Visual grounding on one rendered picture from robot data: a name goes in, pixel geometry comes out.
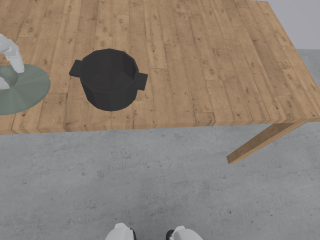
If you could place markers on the left robot hand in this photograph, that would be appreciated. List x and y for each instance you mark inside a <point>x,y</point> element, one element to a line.
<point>11,51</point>

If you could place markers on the lid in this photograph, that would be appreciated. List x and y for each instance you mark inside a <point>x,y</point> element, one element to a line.
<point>31,87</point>

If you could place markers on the knob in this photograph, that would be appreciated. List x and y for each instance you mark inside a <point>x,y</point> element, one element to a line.
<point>8,74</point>

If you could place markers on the robot shin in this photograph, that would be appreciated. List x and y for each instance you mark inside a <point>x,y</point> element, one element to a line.
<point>118,225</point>
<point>178,228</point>

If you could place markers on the left robot shin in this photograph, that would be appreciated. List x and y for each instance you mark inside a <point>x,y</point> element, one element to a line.
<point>118,225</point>

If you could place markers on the right robot shin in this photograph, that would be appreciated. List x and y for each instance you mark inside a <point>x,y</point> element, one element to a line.
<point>178,228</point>

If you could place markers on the table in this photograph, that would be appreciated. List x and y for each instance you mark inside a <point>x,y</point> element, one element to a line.
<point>209,63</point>

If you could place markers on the pot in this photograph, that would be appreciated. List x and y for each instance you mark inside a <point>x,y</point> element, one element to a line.
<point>110,78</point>

